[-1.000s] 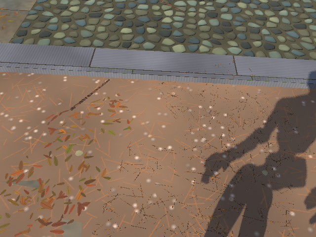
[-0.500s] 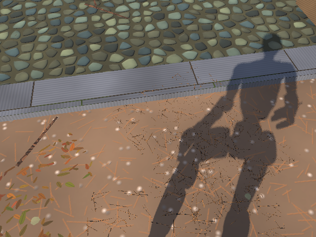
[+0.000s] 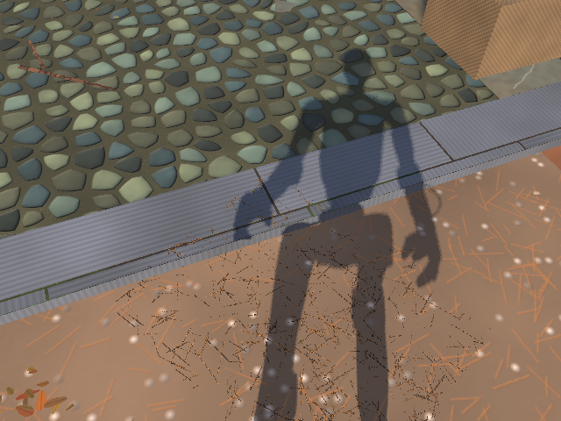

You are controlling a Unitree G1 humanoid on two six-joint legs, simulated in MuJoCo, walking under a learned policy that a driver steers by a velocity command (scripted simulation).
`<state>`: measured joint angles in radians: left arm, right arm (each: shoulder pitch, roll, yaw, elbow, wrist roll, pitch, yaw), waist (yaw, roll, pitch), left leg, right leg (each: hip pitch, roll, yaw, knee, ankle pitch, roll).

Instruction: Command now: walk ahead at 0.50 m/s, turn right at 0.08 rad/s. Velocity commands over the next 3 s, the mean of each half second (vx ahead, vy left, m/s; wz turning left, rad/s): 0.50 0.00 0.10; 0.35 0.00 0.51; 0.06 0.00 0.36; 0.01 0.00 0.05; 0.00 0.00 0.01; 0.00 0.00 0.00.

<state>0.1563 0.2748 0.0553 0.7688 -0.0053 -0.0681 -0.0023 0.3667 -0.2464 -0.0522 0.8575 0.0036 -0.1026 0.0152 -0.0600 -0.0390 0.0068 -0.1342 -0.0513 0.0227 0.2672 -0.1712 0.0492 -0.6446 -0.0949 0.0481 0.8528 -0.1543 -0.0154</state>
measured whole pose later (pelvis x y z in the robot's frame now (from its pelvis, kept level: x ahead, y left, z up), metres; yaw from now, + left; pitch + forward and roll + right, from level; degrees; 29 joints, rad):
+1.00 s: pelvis +0.50 +0.01 -0.01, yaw +23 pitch +3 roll -1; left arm 0.10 0.31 0.05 0.73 0.01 -0.05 0.03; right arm 0.19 -0.31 -0.07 0.65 0.00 -0.02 0.01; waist -0.01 -0.01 0.08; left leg -0.37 -0.11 -0.05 0.44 -0.12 0.10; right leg -0.63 -0.07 0.09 1.09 -0.39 0.08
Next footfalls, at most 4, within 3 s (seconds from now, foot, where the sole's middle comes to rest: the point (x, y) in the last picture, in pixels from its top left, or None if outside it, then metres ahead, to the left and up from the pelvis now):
0.22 right None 0.28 -0.15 -0.79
0.76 left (227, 391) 0.56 0.11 -0.79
1.22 right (294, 330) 0.72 -0.06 -0.79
1.54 left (218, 407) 0.53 0.13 -0.79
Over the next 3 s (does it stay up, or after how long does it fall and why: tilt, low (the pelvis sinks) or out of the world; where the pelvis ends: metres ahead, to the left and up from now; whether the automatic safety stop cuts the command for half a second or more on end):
stays up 0.58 0.02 -0.01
